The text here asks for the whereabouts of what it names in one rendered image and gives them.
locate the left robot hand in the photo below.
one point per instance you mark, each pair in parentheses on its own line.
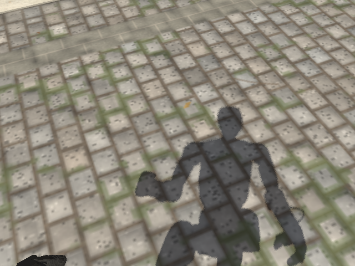
(46,260)

